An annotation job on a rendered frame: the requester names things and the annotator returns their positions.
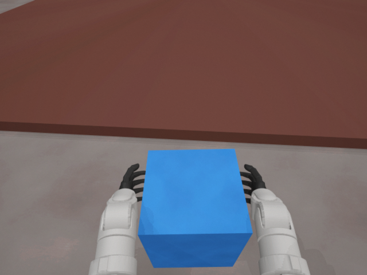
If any robot left hand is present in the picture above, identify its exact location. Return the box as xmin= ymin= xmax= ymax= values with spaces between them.
xmin=119 ymin=163 xmax=146 ymax=202

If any robot right forearm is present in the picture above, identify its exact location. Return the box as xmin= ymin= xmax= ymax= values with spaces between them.
xmin=251 ymin=188 xmax=310 ymax=275

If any robot right hand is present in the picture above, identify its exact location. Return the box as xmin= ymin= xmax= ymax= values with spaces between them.
xmin=240 ymin=164 xmax=266 ymax=204

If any carton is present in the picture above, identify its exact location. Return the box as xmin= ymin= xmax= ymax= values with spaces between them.
xmin=138 ymin=149 xmax=253 ymax=268

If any robot left forearm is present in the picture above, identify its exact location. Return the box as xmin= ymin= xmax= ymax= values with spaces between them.
xmin=88 ymin=188 xmax=138 ymax=275

